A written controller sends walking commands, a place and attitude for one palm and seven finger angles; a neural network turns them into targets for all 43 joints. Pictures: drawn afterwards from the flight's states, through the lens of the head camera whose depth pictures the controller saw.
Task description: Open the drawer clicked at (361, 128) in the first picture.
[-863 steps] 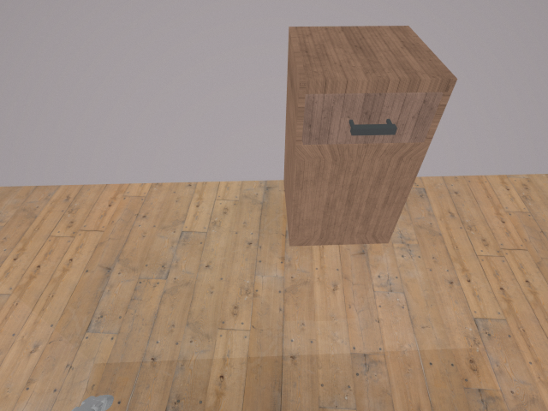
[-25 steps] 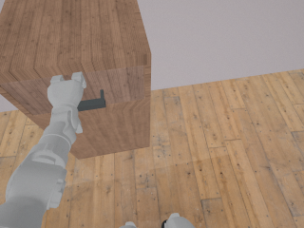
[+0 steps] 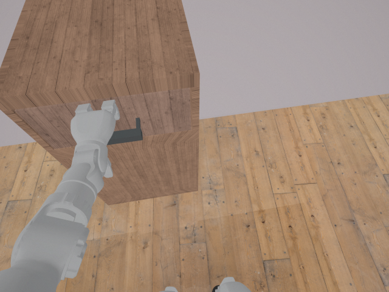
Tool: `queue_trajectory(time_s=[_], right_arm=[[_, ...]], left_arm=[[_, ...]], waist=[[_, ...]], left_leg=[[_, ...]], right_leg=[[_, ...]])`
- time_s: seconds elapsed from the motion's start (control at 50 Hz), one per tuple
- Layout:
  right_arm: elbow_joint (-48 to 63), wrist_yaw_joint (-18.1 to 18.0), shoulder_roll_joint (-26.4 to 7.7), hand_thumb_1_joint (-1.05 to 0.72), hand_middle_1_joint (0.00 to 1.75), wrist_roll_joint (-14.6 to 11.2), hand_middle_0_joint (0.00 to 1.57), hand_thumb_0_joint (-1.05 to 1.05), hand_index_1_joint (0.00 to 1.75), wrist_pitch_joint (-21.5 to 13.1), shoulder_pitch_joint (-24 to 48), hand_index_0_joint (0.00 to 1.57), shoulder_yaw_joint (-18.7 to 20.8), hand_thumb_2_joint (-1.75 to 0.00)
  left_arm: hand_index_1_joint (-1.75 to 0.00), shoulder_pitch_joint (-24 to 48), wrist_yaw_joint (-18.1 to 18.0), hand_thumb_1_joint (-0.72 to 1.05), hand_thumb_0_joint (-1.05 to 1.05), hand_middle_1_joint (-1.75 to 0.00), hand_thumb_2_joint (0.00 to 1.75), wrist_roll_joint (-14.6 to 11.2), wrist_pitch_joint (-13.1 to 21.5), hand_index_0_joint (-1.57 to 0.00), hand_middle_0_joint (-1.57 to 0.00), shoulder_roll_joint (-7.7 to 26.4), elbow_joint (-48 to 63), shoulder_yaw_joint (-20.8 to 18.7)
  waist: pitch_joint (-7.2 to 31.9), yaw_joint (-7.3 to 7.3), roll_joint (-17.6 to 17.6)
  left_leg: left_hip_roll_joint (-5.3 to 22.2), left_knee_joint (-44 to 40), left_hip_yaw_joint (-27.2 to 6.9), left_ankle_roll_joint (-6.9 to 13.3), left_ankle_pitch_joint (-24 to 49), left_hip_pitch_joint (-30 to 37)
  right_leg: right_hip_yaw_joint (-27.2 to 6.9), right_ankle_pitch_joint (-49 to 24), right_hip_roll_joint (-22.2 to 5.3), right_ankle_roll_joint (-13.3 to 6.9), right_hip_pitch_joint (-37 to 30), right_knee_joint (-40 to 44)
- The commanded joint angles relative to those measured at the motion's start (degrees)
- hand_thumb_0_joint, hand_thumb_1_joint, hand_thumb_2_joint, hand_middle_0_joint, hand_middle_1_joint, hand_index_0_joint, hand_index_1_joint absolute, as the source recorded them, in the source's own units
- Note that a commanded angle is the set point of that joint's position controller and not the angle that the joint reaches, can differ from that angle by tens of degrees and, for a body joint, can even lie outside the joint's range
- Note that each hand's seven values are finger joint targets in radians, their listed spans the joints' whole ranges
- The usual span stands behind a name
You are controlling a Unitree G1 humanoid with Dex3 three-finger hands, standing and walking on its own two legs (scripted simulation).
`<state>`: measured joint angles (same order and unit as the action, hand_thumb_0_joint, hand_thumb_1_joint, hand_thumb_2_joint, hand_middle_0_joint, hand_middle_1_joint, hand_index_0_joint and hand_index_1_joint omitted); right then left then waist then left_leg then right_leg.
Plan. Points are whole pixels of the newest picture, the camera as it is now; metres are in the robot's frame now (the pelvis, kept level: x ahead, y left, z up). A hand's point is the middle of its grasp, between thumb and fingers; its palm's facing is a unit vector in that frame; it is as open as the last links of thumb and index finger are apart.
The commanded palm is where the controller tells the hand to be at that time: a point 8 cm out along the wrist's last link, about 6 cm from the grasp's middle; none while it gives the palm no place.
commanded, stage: lower the fingers behind the handle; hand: left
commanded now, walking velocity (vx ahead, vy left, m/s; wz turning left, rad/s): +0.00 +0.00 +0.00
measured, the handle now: (115, 130) +0.52 +0.21 -0.07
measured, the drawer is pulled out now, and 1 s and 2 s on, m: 0.00 0.00 0.00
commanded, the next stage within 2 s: close the thumb around the handle in 1.70 s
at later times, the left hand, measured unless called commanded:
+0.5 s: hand (112, 146) +0.45 +0.20 -0.03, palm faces -0.08 -0.04 -1.00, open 13.8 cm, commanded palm +0.43 +0.20 +0.02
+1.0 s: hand (110, 151) +0.45 +0.21 -0.06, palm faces -0.05 -0.02 -1.00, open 13.9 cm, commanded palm +0.43 +0.20 -0.02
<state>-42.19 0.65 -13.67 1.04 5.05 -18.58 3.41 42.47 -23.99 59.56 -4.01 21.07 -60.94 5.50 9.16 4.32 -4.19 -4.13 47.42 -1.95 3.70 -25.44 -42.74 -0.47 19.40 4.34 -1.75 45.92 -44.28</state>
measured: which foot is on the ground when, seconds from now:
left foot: down 0.00-1.00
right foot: down 0.00-1.00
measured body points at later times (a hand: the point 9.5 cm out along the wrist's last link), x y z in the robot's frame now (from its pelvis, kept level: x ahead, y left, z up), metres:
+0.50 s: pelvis -0.01 -0.01 -0.01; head +0.10 -0.02 +0.42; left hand +0.45 +0.19 +0.02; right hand +0.02 -0.28 -0.15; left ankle -0.04 +0.08 -0.70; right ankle +0.00 -0.10 -0.70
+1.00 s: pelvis -0.02 -0.01 -0.03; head +0.11 -0.01 +0.40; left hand +0.45 +0.21 -0.01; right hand +0.00 -0.27 -0.17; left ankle -0.04 +0.08 -0.70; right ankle +0.00 -0.10 -0.70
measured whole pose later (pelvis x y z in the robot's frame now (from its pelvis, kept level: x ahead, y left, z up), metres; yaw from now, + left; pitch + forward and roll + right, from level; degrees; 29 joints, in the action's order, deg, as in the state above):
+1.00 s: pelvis -0.02 -0.01 -0.03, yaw -1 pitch +26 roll -1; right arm -43.4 1.0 -14.3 2.6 0.9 -17.9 2.5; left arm 44.9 -29.6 63.2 0.0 23.9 -66.0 1.0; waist 11.4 6.6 -3.3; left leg -3.8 59.4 -1.1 3.3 -29.0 -56.6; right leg 0.0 22.3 4.8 -2.3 60.1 -56.1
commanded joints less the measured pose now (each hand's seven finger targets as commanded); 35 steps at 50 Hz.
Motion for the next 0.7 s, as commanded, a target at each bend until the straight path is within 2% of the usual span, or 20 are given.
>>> queue_trajectory(time_s=[0.0,0.02,0.04,0.06,0.08,0.12,0.18,0.2,0.24,0.3,0.36,0.4,0.42,0.44,0.46,0.54,0.58,0.62,0.66,0.68], right_arm=[[3.1,-1.7,-8.8,-0.90,0.30,0.2,0.20,0.00,0.30,-1.5,-7.0,0.20,2.6,-0.90],[3.0,-1.8,-8.8,-0.90,0.30,0.5,0.20,0.00,0.30,-1.5,-6.4,0.20,2.4,-0.90],[2.8,-1.8,-9.0,-0.90,0.30,0.7,0.20,0.00,0.30,-1.5,-6.1,0.20,2.1,-0.90],[3.3,-1.6,-8.6,-0.90,0.30,1.0,0.20,0.00,0.30,-1.6,-5.5,0.20,1.9,-0.90],[3.2,-1.5,-8.6,-0.90,0.30,1.2,0.20,0.00,0.30,-1.4,-4.8,0.20,1.6,-0.90],[3.5,-1.1,-8.4,-0.90,0.30,1.5,0.20,0.00,0.30,-1.4,-3.7,0.20,1.3,-0.90],[4.1,-0.6,-8.6,-0.90,0.30,1.0,0.20,0.00,0.30,-1.7,-3.4,0.20,1.3,-0.90],[4.2,-0.6,-8.7,-0.90,0.30,0.8,0.20,0.00,0.30,-1.9,-3.7,0.20,1.5,-0.90],[4.3,-0.7,-8.9,-0.90,0.30,0.4,0.20,0.00,0.30,-2.2,-4.5,0.20,1.8,-0.90],[4.2,-1.5,-8.8,-0.90,0.30,0.2,0.20,0.00,0.30,-2.8,-5.4,0.20,2.2,-0.90],[3.3,-2.2,-8.6,-0.90,0.30,0.5,0.20,0.00,0.30,-3.9,-6.3,0.20,2.5,-0.90],[2.5,-2.3,-8.6,-0.90,0.30,0.8,0.20,0.00,0.30,-4.5,-6.6,0.20,2.4,-0.90],[2.3,-2.2,-8.8,-0.90,0.30,1.0,0.20,0.00,0.30,-4.6,-6.4,0.20,2.4,-0.90],[2.2,-2.0,-8.7,-0.90,0.30,1.3,0.20,0.00,0.30,-4.7,-6.8,0.20,2.4,-0.90],[1.8,-1.7,-8.7,-0.90,0.30,1.6,0.20,0.00,0.30,-4.6,-6.9,0.20,2.4,-0.90],[1.9,-0.6,-8.9,-0.90,0.30,1.9,0.20,0.00,0.30,-4.0,-6.1,0.20,1.8,-0.90],[2.2,-0.3,-9.1,-0.90,0.30,1.7,0.20,0.00,0.30,-3.9,-5.5,0.20,1.6,-0.90],[2.5,-0.2,-9.5,-0.90,0.30,1.6,0.20,0.00,0.30,-3.7,-5.2,0.20,1.5,-0.90],[2.5,-0.3,-9.4,-0.90,0.30,1.2,0.20,0.00,0.30,-3.9,-6.0,0.20,1.7,-0.90],[2.6,-0.5,-9.4,-0.90,0.30,1.2,0.20,0.00,0.30,-4.1,-6.2,0.20,1.9,-0.90]], left_arm=[[-1.20,23.8,-1.8,-0.50,0.00,-1.20,0.30,1.6,3.9,-0.30,-0.30,9.0,11.5,-2.0],[-1.20,24.8,-2.5,-0.50,0.00,-1.20,0.30,2.0,4.5,-0.30,-0.30,10.3,11.7,-3.0],[-1.20,24.1,-3.8,-0.50,0.00,-1.20,0.30,2.8,4.8,-0.30,-0.30,14.6,11.6,-6.5],[-1.20,23.7,-4.9,-0.50,0.00,-1.20,0.30,3.3,4.8,-0.30,-0.30,14.3,11.9,-6.6],[-1.20,21.5,-6.1,-0.50,0.00,-1.20,0.30,3.7,4.1,-0.30,-0.30,16.6,10.3,-8.9],[-1.20,21.0,-8.1,-0.50,0.00,-1.20,0.30,4.5,2.3,-0.30,-0.30,16.4,8.4,-9.1],[-1.20,19.6,-9.3,-0.50,0.00,-1.20,0.30,4.4,-1.7,-0.30,-0.30,13.8,4.1,-6.6],[-1.20,21.0,-9.1,-0.50,0.00,-1.20,0.30,4.0,-2.9,-0.30,-0.30,12.1,3.0,-4.8],[-1.20,23.7,-7.8,-0.50,0.00,-1.20,0.30,2.9,-3.4,-0.30,-0.30,12.7,3.8,-4.8],[-1.20,25.9,-4.7,-0.50,0.00,-1.20,0.30,1.2,-1.1,-0.30,-0.30,13.2,7.4,-4.9],[-1.20,26.6,-2.7,-0.50,0.00,-1.20,0.30,1.8,3.4,-0.30,-0.30,11.7,9.7,-3.3],[-1.20,26.5,-3.3,-0.50,0.00,-1.20,0.30,3.1,5.8,-0.30,-0.30,11.9,10.1,-3.6],[-1.20,26.3,-4.0,-0.50,0.00,-1.20,0.30,3.6,6.8,-0.30,-0.30,13.8,10.8,-5.5],[-1.20,25.8,-4.9,-0.50,0.00,-1.20,0.30,4.2,7.3,-0.30,-0.30,13.0,10.8,-5.0],[-1.20,23.8,-5.9,-0.50,0.00,-1.20,0.30,4.3,7.3,-0.30,-0.30,14.0,9.8,-6.8],[-1.20,20.1,-9.3,-0.50,0.00,-1.20,0.30,3.9,3.7,-0.30,-0.30,15.7,4.2,-8.9],[-1.20,21.5,-10.4,-0.50,0.00,-1.20,0.30,3.9,1.2,-0.30,-0.30,16.4,3.1,-8.8],[-1.20,22.3,-10.2,-0.50,0.00,-1.20,0.30,3.7,-0.5,-0.30,-0.30,17.3,3.1,-9.1],[-1.20,23.7,-9.1,-0.50,0.00,-1.20,0.30,3.3,-0.9,-0.30,-0.30,16.8,4.1,-8.2],[-1.20,25.9,-8.4,-0.50,0.00,-1.20,0.30,3.2,-0.3,-0.30,-0.30,16.3,5.8,-7.3]], waist=[[22.0,3.17,2.5],[21.4,2.75,0.9],[21.3,1.60,0.4],[22.2,1.03,-0.2],[22.0,0.04,-0.4],[22.1,-0.40,-1.1],[21.4,0.52,1.3],[21.6,1.69,2.4],[24.8,2.63,3.0],[29.7,3.41,3.9],[28.9,4.17,1.7],[26.2,3.93,0.1],[26.8,3.07,-1.2],[27.4,3.04,-2.4],[27.5,2.17,-2.7],[25.0,1.35,0.1],[24.7,1.87,1.5],[27.4,1.84,1.6],[29.6,2.31,1.0],[30.2,3.32,0.9]], left_leg=[[3.4,-3.2,-1.4,-2.6,30.0,14.4],[3.1,-3.1,-1.1,-2.5,28.9,12.8],[2.9,-3.2,-0.9,-2.5,27.6,11.2],[2.6,-3.0,-0.4,-2.3,27.4,10.1],[2.3,-2.7,-0.1,-2.4,26.9,8.5],[2.1,-2.3,0.4,-2.4,26.3,6.0],[2.0,-2.2,1.3,-2.2,22.6,3.9],[2.0,-2.3,1.4,-2.0,21.4,3.8],[2.0,-1.9,1.5,-1.5,21.6,4.7],[1.9,-0.7,1.5,-1.0,22.5,5.9],[2.2,0.5,0.4,-1.0,22.6,7.4],[2.4,1.3,0.0,-1.2,22.5,6.7],[2.5,1.7,-0.5,-1.7,24.1,7.2],[2.6,2.4,-0.7,-2.0,25.2,7.7],[2.6,3.0,-0.7,-2.2,26.2,7.3],[1.9,3.7,0.5,-2.0,22.7,-0.4],[1.8,3.5,1.2,-1.6,19.6,-3.0],[1.6,3.8,1.2,-1.5,20.0,-2.6],[1.8,3.9,1.1,-1.4,20.3,-1.1],[2.1,4.0,0.9,-1.4,20.4,0.1]], right_leg=[[0.5,-19.4,-1.0,-0.5,-12.9,3.0],[0.2,-19.4,-1.1,-0.8,-12.7,2.7],[0.0,-18.8,-1.3,-1.0,-13.2,1.8],[-0.1,-19.5,-1.3,-1.2,-14.1,1.3],[-0.4,-19.6,-1.4,-1.4,-14.7,0.8],[-0.2,-19.7,-1.4,-1.5,-14.6,-0.3],[-0.3,-18.1,-1.3,-1.1,-14.6,0.2],[-0.3,-18.0,-1.3,-0.8,-14.8,0.6],[-0.9,-19.7,-1.5,-0.4,-16.8,0.7],[-2.1,-23.3,-2.0,0.3,-19.8,0.5],[-1.7,-21.2,-1.9,0.1,-14.9,-0.4],[-1.3,-19.1,-1.7,-0.3,-10.8,-1.3],[-0.9,-18.7,-1.5,-0.7,-9.6,-2.2],[-0.6,-18.2,-1.4,-0.7,-7.9,-2.9],[-0.3,-18.2,-1.3,-0.9,-7.1,-3.7],[-0.5,-18.7,-1.3,-0.9,-9.1,-4.8],[-1.0,-18.2,-1.5,-0.5,-10.6,-4.4],[-1.3,-19.4,-1.6,-0.5,-12.3,-4.6],[-1.4,-20.1,-1.6,-0.2,-12.9,-4.7],[-1.3,-20.0,-1.6,0.0,-12.5,-4.5]])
